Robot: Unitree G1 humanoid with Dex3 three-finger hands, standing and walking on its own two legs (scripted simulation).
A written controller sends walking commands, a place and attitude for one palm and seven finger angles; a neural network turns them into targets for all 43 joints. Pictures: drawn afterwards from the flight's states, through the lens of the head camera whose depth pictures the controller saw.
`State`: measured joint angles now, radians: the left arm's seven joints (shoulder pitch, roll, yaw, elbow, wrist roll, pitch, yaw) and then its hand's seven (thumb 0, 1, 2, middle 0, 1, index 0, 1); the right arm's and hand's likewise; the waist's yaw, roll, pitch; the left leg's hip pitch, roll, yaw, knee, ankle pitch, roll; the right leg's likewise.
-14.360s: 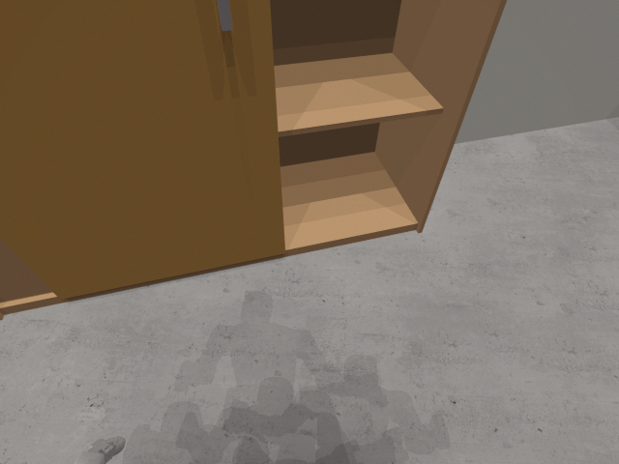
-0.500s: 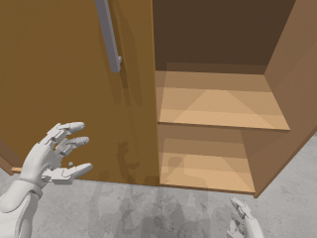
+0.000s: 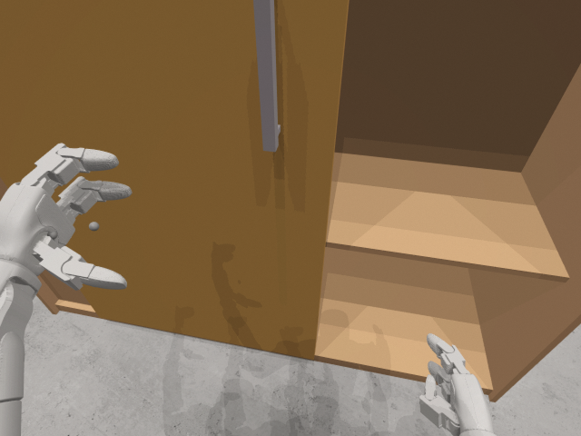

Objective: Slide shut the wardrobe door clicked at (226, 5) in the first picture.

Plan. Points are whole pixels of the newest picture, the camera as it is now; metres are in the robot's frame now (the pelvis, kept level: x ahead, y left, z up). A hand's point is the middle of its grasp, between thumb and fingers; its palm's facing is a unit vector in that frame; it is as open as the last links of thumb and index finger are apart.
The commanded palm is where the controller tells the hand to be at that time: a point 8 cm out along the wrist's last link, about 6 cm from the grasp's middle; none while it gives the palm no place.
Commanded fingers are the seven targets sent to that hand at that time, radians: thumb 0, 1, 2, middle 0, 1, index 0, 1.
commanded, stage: raise the hand with hooked fingers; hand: left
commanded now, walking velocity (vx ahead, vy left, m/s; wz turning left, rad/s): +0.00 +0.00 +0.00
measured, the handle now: (270, 69) +0.54 +0.11 +0.28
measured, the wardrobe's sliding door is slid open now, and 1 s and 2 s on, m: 0.59 0.59 0.59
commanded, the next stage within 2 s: move the hooked fingers beside the handle in 0.82 s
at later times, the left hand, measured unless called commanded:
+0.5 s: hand (73, 169) +0.28 +0.27 +0.27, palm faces +0.00 -0.99 -0.16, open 13.9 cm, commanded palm +0.23 +0.31 +0.28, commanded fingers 0.00 -0.50 0.30 -0.30 -1.20 -0.30 -1.20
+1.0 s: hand (104, 165) +0.28 +0.24 +0.27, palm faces -0.03 -0.99 -0.14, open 13.9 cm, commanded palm +0.26 +0.29 +0.27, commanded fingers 0.00 -0.50 0.30 -0.30 -1.20 -0.30 -1.20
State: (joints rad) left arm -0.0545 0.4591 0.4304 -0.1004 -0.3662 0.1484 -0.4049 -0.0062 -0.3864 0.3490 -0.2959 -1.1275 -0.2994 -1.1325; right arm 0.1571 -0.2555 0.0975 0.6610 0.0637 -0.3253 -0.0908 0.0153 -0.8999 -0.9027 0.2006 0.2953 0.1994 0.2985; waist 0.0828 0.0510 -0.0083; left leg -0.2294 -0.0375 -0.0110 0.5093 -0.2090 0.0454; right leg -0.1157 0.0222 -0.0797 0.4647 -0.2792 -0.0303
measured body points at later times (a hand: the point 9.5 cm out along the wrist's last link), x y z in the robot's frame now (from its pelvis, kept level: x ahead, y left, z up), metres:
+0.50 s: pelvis +0.00 -0.01 +0.00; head -0.03 -0.04 +0.45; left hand +0.27 +0.32 +0.28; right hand +0.21 -0.23 -0.06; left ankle +0.05 +0.09 -0.74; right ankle -0.01 -0.10 -0.74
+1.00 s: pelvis +0.01 -0.03 +0.00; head -0.03 -0.06 +0.45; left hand +0.28 +0.29 +0.28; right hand +0.22 -0.25 -0.06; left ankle +0.05 +0.09 -0.74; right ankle -0.01 -0.10 -0.74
